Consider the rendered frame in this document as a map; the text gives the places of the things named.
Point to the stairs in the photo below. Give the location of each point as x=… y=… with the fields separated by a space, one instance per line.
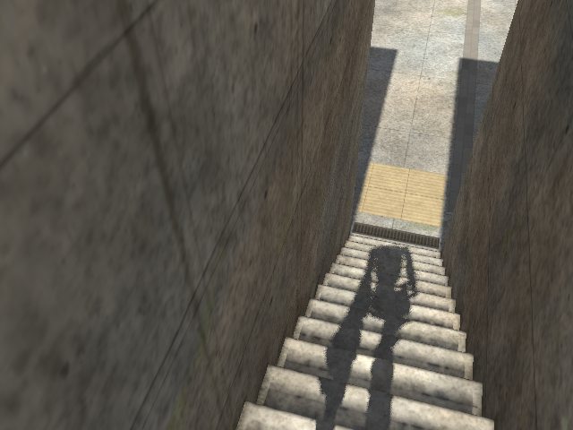
x=379 y=348

